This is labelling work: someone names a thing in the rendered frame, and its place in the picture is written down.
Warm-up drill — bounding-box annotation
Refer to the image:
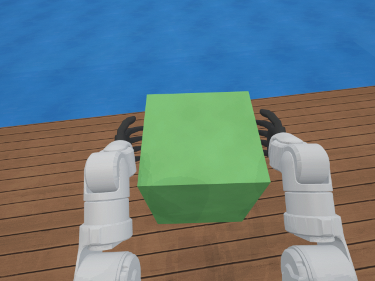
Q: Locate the right robot hand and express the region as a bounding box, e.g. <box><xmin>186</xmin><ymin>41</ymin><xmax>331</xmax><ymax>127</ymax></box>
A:
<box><xmin>256</xmin><ymin>109</ymin><xmax>286</xmax><ymax>157</ymax></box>

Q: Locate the robot left forearm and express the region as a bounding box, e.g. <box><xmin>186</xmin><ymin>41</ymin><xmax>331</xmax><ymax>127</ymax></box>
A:
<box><xmin>73</xmin><ymin>140</ymin><xmax>137</xmax><ymax>281</ymax></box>

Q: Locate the carton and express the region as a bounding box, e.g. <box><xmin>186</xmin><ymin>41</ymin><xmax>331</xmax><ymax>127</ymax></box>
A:
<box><xmin>137</xmin><ymin>91</ymin><xmax>271</xmax><ymax>224</ymax></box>

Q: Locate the robot right upper arm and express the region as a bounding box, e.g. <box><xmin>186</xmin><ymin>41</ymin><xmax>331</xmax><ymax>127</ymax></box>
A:
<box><xmin>281</xmin><ymin>245</ymin><xmax>357</xmax><ymax>281</ymax></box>

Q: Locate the left robot hand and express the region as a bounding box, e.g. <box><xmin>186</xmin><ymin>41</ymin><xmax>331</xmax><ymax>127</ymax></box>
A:
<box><xmin>114</xmin><ymin>116</ymin><xmax>144</xmax><ymax>162</ymax></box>

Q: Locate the robot left upper arm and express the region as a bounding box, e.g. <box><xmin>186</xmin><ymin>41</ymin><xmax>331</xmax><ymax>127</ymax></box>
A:
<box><xmin>75</xmin><ymin>251</ymin><xmax>141</xmax><ymax>281</ymax></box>

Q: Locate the robot right forearm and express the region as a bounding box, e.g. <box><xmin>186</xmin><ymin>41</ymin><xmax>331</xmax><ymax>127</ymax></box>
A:
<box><xmin>268</xmin><ymin>132</ymin><xmax>358</xmax><ymax>281</ymax></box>

